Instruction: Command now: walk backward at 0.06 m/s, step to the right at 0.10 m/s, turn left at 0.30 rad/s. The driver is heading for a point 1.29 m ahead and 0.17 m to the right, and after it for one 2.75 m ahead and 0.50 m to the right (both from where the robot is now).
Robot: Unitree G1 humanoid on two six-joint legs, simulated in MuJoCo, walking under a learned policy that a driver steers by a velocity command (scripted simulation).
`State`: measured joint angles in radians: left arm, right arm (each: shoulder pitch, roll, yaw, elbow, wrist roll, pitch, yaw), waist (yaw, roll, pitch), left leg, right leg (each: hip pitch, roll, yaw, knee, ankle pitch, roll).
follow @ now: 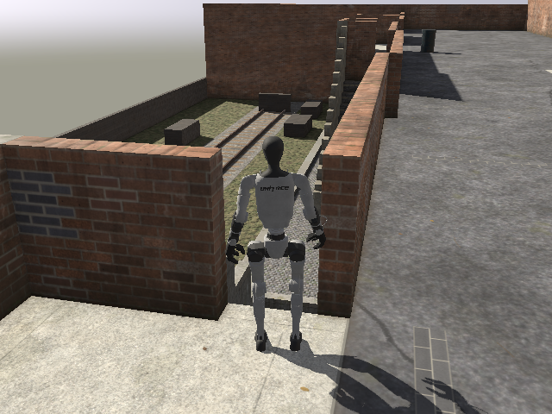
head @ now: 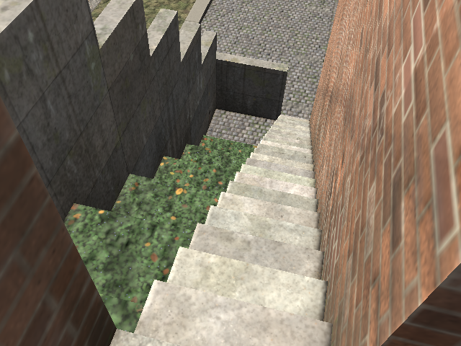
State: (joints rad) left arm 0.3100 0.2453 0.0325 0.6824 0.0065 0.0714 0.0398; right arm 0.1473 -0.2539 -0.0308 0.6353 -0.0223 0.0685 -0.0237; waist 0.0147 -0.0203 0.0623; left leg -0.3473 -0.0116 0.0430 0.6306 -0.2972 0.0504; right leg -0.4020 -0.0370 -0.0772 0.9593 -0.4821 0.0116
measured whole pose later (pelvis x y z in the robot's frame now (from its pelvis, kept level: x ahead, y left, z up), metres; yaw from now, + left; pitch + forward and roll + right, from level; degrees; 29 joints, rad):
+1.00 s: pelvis +0.10 +0.03 +0.01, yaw +3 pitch +2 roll +1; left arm 0.27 0.24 0.05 0.87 0.00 -0.02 0.01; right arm 0.28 -0.23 -0.03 0.86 -0.03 -0.06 -0.02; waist 0.01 -0.03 -0.02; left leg -0.26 -0.06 0.06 0.45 -0.23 0.07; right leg -0.58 -0.05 0.03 1.24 -0.34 -0.03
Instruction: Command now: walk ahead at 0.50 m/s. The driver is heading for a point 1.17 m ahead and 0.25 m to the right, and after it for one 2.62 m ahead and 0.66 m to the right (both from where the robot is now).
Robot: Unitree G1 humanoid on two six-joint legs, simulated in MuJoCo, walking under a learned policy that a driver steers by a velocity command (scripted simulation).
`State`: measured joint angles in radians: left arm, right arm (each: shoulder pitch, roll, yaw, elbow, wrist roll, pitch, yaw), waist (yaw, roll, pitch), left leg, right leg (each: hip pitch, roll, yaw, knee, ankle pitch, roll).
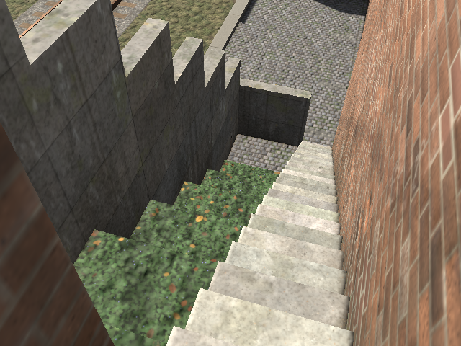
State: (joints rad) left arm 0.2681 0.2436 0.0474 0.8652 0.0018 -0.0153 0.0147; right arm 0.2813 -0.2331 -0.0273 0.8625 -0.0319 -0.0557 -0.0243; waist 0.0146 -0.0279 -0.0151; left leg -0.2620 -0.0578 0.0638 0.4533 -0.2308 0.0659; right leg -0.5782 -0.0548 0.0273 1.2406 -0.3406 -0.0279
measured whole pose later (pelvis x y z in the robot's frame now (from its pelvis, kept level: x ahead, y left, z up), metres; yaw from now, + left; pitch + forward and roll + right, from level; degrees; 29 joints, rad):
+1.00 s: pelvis +0.38 +0.04 -0.12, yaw -3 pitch -1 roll +1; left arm 0.38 0.13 0.02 0.98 -0.02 0.00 0.02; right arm 0.62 -0.19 -0.03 1.10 0.02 -0.12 -0.03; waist 0.02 -0.03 0.02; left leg -0.34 0.05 0.09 1.29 -0.88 0.00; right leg -0.61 0.05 0.04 0.95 0.35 -0.03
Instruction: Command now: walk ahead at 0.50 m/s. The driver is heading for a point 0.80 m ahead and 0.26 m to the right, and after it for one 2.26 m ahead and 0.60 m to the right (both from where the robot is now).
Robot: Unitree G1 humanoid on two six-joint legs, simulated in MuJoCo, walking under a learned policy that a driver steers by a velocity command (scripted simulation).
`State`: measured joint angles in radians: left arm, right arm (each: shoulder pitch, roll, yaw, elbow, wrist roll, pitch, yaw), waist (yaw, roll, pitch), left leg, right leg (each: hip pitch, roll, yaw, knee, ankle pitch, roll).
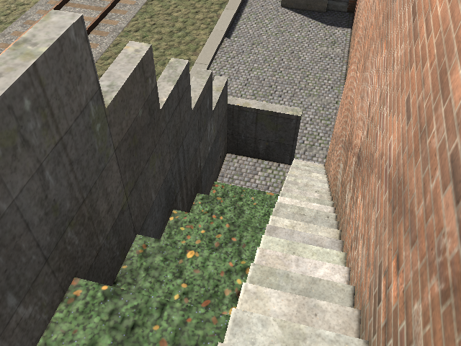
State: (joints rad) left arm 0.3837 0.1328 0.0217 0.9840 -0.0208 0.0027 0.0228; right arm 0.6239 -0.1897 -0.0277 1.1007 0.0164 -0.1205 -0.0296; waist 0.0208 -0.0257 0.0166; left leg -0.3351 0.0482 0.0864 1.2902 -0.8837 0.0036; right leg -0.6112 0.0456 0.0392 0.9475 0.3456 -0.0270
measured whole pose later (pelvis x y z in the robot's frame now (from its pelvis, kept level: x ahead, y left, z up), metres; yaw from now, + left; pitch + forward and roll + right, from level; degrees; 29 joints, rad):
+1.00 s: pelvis +0.39 -0.13 -0.40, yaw -17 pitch +1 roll -4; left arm 0.48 0.13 -0.05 0.85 0.08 -0.08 -0.07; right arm 0.20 -0.30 0.03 0.89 -0.08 -0.08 0.03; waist 0.09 0.08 -0.04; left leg -0.63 0.10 -0.09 0.68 0.24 -0.03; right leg -0.41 0.16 0.08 1.29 -0.90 -0.04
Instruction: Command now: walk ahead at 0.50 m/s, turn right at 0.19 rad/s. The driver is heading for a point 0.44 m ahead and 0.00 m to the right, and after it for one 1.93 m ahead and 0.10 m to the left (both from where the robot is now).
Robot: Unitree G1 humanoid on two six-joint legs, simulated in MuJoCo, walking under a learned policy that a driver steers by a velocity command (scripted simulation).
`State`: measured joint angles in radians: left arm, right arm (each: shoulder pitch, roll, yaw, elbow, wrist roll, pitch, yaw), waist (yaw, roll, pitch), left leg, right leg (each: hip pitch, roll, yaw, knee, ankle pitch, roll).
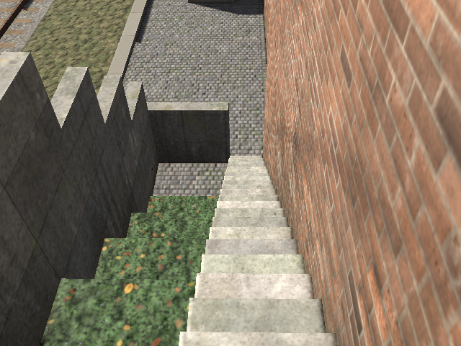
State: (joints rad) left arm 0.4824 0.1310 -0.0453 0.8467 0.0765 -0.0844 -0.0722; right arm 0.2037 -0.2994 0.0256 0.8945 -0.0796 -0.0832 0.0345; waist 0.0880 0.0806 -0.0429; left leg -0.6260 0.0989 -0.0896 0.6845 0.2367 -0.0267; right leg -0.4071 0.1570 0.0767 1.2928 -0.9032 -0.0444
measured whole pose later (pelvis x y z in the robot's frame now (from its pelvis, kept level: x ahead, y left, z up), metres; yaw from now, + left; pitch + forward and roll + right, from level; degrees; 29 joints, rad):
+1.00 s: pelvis +0.46 +0.07 -0.35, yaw -2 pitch -2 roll +1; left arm 0.58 0.16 0.02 1.04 -0.05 -0.07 0.10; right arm 0.17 -0.27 -0.02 0.91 -0.07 0.00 0.02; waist 0.06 0.04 -0.01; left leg -0.65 -0.02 -0.12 1.01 0.22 -0.01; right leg -0.31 0.04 -0.03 1.12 -0.77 -0.07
